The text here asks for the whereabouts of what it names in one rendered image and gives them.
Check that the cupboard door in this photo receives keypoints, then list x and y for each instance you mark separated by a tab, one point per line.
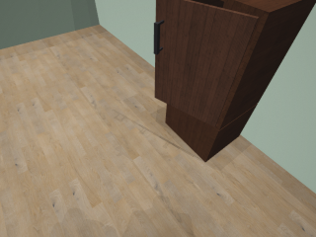
203	47

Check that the handle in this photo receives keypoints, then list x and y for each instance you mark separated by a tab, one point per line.
156	44

